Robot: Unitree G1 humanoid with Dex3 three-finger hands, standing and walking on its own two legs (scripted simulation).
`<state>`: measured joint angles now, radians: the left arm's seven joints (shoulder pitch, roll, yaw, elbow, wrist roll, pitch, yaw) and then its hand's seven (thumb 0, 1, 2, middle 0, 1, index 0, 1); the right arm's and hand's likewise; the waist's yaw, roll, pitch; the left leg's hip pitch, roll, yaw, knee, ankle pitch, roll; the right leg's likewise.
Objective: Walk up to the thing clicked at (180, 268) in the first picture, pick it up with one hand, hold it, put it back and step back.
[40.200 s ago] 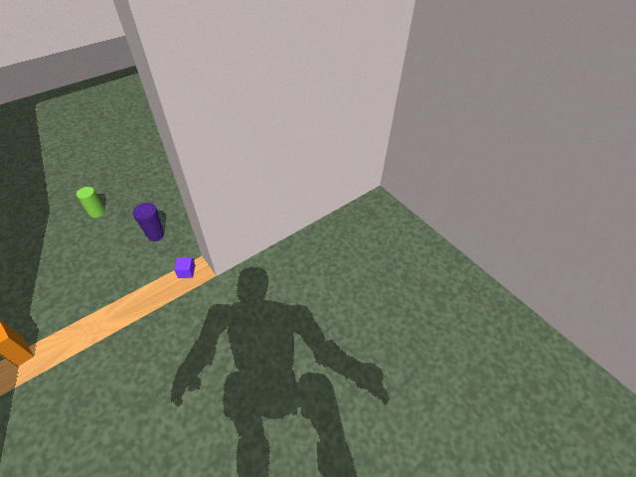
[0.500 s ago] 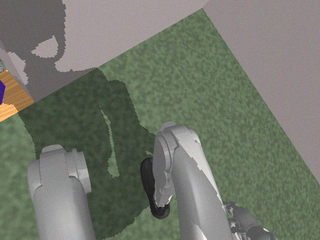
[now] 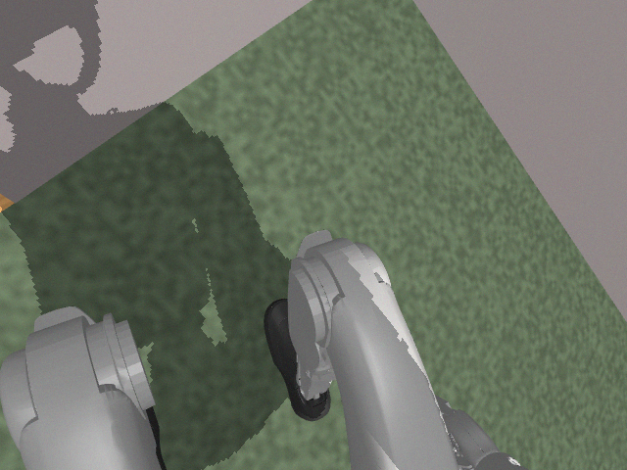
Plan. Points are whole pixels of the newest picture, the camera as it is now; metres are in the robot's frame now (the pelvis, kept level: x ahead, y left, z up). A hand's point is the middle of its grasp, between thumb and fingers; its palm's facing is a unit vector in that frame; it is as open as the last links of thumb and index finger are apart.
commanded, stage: rest palm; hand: left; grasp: from above
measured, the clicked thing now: out of the picture +0.47 +0.33 -0.28
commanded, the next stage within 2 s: close in 1.48 s
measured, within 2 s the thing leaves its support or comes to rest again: neither
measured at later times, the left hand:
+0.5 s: hand out of the picture +0.44 +0.33 -0.22, palm faces -0.47 -0.01 -0.88, open 14.1 cm
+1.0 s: hand out of the picture +0.45 +0.33 -0.24, palm faces -0.53 -0.05 -0.85, open 14.0 cm
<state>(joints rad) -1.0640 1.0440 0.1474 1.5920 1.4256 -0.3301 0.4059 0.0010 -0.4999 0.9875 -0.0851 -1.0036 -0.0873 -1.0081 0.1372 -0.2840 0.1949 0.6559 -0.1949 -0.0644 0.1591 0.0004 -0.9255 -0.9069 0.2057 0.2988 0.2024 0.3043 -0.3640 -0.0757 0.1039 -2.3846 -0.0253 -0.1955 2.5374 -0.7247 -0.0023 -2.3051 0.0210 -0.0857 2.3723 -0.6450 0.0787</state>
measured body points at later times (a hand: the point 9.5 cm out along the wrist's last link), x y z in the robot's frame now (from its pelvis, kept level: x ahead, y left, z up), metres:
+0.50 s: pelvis -0.01 +0.01 +0.00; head +0.24 +0.14 +0.35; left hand +0.46 +0.33 -0.17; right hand +0.05 -0.27 -0.05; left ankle +0.06 +0.12 -0.27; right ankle +0.11 -0.13 -0.27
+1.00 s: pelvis +0.00 +0.00 +0.00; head +0.28 +0.12 +0.33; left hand +0.47 +0.33 -0.19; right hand +0.04 -0.26 -0.06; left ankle +0.06 +0.12 -0.27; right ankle +0.11 -0.13 -0.27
